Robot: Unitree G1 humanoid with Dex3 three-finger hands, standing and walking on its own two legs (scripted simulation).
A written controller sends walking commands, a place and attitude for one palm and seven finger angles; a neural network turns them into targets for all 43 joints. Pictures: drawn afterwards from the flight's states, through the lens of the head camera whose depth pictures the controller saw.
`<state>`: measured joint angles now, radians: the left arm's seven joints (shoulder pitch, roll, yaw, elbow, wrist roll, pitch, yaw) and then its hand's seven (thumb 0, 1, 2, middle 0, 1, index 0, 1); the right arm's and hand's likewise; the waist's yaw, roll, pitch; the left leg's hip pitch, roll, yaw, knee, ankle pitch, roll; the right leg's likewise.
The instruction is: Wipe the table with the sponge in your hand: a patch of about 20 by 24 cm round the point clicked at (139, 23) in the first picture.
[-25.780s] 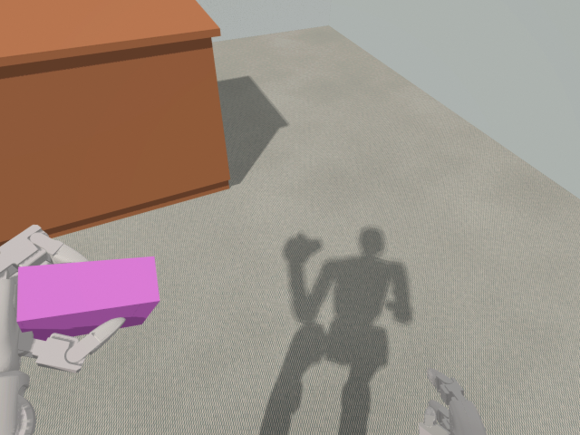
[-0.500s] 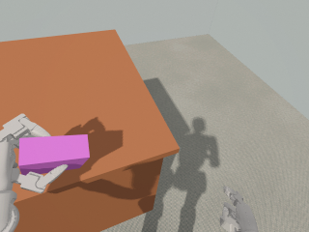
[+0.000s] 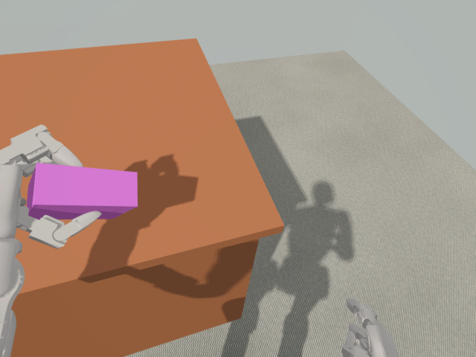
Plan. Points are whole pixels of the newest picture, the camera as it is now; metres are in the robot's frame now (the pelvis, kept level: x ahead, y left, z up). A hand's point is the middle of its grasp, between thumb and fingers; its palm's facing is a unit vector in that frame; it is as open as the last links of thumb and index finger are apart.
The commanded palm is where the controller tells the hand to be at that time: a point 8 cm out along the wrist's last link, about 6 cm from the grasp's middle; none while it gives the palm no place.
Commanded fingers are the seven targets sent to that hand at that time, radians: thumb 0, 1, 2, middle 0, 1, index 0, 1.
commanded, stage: turn the palm down, sponge in hand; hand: left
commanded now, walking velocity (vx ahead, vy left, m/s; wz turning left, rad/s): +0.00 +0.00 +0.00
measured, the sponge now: (95, 196) +0.28 +0.24 +0.15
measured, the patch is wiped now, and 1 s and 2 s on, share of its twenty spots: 0.00 0.00 0.00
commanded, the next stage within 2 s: none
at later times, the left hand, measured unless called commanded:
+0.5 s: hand (51, 214) +0.23 +0.26 +0.18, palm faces +0.43 -0.55 -0.71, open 9.2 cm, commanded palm +0.18 +0.26 +0.22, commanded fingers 0.00 0.10 1.30 -1.20 -1.60 -1.20 -1.60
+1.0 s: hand (60, 199) +0.25 +0.26 +0.18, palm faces +0.24 -0.40 -0.89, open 9.2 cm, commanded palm +0.20 +0.27 +0.25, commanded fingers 0.00 0.10 1.30 -1.20 -1.60 -1.20 -1.60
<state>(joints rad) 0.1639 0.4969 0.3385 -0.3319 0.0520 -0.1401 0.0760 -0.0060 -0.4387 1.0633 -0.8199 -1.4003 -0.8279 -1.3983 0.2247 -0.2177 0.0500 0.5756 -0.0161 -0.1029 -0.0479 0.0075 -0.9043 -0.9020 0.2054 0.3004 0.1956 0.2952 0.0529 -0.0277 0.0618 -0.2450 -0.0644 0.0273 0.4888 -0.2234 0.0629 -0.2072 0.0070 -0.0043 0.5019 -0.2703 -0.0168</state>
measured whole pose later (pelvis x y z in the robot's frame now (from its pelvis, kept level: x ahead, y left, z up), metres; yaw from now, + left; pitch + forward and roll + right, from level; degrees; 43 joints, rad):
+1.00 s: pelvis +0.02 -0.02 +0.00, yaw -1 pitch +1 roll +0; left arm 0.28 0.64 0.25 -0.55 0.35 0.39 -0.03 0.00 -0.44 1.07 -0.82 -1.41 -0.83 -1.41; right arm 0.10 -0.29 0.01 0.59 0.05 0.07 -0.10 0.01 -0.91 -0.90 0.20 0.30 0.20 0.30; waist 0.10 0.10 -0.01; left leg -0.27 -0.04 0.03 0.52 -0.26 0.05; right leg -0.22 0.03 0.00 0.51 -0.30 -0.02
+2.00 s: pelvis -0.02 -0.04 +0.00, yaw -1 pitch -5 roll +1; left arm 0.05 0.71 0.05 -0.40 0.71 0.35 -0.07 0.00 -0.45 1.07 -0.83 -1.41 -0.84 -1.41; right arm -0.02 -0.29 0.04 0.66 0.04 0.07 -0.06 0.01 -0.91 -0.90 0.20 0.30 0.20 0.30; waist 0.14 0.14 0.03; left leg -0.15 -0.01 0.03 0.41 -0.17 0.01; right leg -0.13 0.06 0.00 0.44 -0.22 -0.07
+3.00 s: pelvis -0.01 -0.02 +0.01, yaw -1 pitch -3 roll +0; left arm -0.05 0.61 0.07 -0.25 0.73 0.46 -0.08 0.00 -0.45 1.08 -0.82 -1.42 -0.83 -1.42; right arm 0.00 -0.27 0.06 0.64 0.07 0.11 -0.04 0.01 -0.90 -0.90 0.21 0.30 0.20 0.30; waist 0.11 0.14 0.01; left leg -0.15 -0.04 0.03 0.36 -0.16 0.04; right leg -0.13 0.03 0.01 0.40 -0.21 -0.04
